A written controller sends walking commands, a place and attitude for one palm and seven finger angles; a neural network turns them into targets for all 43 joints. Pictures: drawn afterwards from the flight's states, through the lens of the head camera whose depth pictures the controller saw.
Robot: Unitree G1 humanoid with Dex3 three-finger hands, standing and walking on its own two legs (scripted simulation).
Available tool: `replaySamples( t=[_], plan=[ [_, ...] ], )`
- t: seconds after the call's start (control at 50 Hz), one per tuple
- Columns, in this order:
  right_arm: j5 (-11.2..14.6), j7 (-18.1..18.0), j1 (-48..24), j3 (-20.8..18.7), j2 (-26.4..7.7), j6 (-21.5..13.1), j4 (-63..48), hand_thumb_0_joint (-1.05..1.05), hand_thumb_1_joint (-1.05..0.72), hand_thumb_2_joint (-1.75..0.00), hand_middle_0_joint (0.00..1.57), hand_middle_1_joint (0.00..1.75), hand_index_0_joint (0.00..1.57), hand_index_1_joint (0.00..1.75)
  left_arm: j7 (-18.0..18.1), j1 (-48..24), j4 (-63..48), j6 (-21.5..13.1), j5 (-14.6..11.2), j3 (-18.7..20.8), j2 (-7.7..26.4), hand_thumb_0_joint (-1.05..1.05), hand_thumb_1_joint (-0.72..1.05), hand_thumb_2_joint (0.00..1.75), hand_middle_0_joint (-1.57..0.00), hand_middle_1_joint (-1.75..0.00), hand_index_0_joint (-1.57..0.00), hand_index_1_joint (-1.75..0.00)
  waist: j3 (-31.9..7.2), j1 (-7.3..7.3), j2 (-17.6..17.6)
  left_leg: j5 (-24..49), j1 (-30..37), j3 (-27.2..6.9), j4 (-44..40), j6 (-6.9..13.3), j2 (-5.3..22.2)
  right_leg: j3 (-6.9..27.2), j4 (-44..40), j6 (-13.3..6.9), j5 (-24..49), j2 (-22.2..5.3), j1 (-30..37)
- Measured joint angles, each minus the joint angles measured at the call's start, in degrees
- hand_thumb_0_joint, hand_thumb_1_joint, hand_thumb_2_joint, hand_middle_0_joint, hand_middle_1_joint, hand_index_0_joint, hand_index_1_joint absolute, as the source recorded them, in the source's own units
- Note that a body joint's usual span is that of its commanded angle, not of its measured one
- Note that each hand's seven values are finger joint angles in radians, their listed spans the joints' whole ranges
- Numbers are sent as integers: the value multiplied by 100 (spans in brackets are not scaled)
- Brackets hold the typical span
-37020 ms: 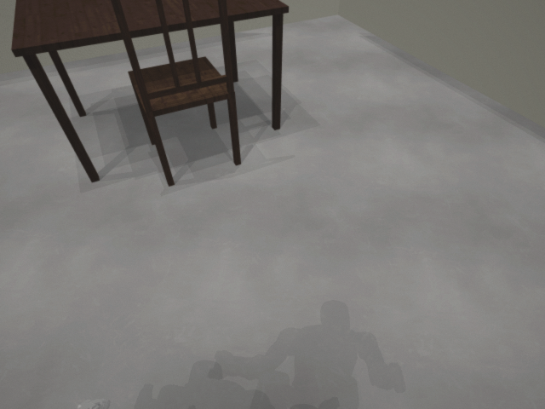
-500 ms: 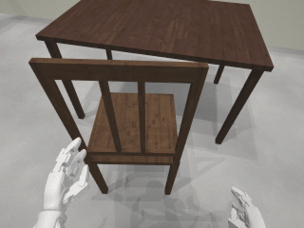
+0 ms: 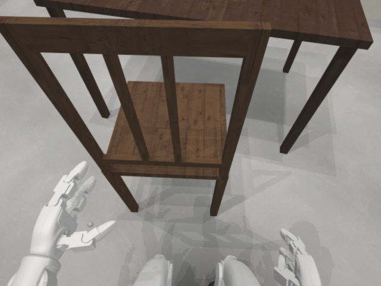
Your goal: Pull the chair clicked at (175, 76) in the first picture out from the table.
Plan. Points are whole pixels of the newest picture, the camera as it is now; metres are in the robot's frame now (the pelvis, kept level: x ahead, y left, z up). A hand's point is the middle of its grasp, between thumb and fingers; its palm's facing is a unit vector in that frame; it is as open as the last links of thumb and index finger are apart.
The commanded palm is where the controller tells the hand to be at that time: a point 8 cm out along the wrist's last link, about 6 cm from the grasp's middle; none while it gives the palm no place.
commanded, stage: raise the hand toward the chair's back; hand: left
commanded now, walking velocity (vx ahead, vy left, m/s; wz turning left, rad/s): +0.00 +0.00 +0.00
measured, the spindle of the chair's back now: (132, 119) +0.47 +0.16 +0.04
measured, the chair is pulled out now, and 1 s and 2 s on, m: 0.27 0.27 0.27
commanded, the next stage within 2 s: aim the fingers beside a spindle in 1.32 s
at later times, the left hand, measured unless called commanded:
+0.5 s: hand (68, 216) +0.24 +0.24 +0.05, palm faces +0.00 -1.00 -0.03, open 16.3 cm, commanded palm +0.22 +0.29 +0.05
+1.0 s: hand (61, 199) +0.26 +0.25 +0.06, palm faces -0.01 -1.00 -0.05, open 16.9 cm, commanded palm +0.24 +0.31 +0.06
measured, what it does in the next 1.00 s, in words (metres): shifts its weight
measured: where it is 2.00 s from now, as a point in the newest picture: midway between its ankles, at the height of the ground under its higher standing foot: outside the picture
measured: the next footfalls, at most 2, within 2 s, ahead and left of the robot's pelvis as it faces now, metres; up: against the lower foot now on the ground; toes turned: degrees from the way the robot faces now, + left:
none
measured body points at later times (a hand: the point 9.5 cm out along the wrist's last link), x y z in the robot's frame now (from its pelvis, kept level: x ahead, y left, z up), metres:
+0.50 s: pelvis +0.01 +0.04 +0.01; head +0.08 +0.05 +0.46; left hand +0.23 +0.29 +0.05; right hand +0.21 -0.19 -0.05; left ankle +0.02 +0.13 -0.64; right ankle +0.04 -0.07 -0.64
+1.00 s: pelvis +0.02 +0.05 +0.02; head +0.10 +0.06 +0.46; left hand +0.26 +0.31 +0.06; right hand +0.18 -0.20 -0.06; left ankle +0.02 +0.13 -0.64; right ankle +0.04 -0.07 -0.64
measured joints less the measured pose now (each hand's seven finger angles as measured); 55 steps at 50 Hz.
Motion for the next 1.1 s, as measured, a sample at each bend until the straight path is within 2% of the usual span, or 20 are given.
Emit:
replaySamples(
  t=[0.1, 0.26, 0.56, 0.84, 0.98, 1.1],
  plan=[
    [-23, 3, 214, -184, -137, 9, 56, 1, -90, -90, 20, 30, 20, 30, 266, 219, -50, -251, 73, 67, -100, 1, 8, 55, -12, -17, -12, -17, -41, -71, -18, 49, 162, 107, -212, 80, -35, 109, -182, 77, 61, -23, 128],
    [-50, -24, 103, -276, -425, -79, -72, 1, -90, -90, 20, 30, 20, 30, 274, 236, -31, -480, 127, -84, -45, 0, -11, 47, -10, -15, -10, -14, 6, -45, -64, 15, 148, 139, -169, 211, -90, 143, -218, 191, 78, -73, 158],
    [-118, 72, -111, 88, -229, 126, -560, 1, -90, -90, 20, 30, 20, 30, 449, -6, -254, -99, 287, -225, 50, -1, -43, 33, -7, -10, -7, -9, 3, 64, -62, 27, 306, 127, -274, 368, -177, 136, -472, 363, 159, -142, 417],
    [-122, 91, 127, 98, -316, 229, -372, 1, -90, -90, 20, 30, 20, 30, 350, -276, -139, 32, 226, -21, 207, -1, -49, 30, -6, -9, -7, -8, 30, 31, 15, 43, 384, 144, -399, 415, -194, 158, -651, 429, 209, -147, 518],
    [-107, 114, 210, 26, -388, 231, -330, 1, -90, -90, 20, 30, 20, 30, 342, -323, -2, -13, 166, 31, 200, -1, -49, 30, -6, -8, -6, -8, 7, -37, 17, 77, 454, 166, -513, 400, -180, 183, -736, 415, 239, -128, 561],
    [-117, 122, 199, -6, -409, 211, -348, 1, -90, -90, 20, 30, 20, 30, 386, -284, 23, -76, 214, -15, 172, -1, -49, 30, -6, -8, -6, -8, 16, -63, -1, 81, 471, 160, -536, 360, -158, 179, -730, 373, 227, -105, 560]
  ],
)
